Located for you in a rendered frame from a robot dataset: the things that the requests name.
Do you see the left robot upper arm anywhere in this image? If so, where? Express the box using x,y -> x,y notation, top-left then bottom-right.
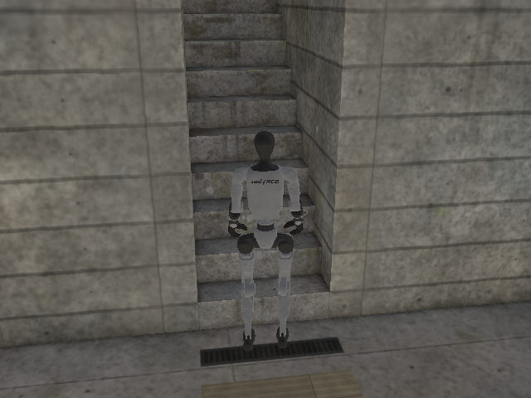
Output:
231,167 -> 248,213

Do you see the humanoid robot head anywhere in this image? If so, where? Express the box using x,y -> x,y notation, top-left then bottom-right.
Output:
251,131 -> 279,172

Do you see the left robot foot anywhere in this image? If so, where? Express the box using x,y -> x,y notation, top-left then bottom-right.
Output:
243,329 -> 256,352

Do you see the right robot upper arm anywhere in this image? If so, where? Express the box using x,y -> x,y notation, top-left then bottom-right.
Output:
282,167 -> 301,211

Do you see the robot left forearm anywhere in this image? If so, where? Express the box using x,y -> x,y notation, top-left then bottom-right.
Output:
228,203 -> 241,228

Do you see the robot right forearm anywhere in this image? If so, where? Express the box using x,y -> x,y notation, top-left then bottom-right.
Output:
291,200 -> 303,226

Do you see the left robot hand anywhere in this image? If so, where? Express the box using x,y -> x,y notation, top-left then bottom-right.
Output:
228,223 -> 247,238

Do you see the right robot hand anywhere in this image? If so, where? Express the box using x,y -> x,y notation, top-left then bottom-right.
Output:
284,221 -> 304,235

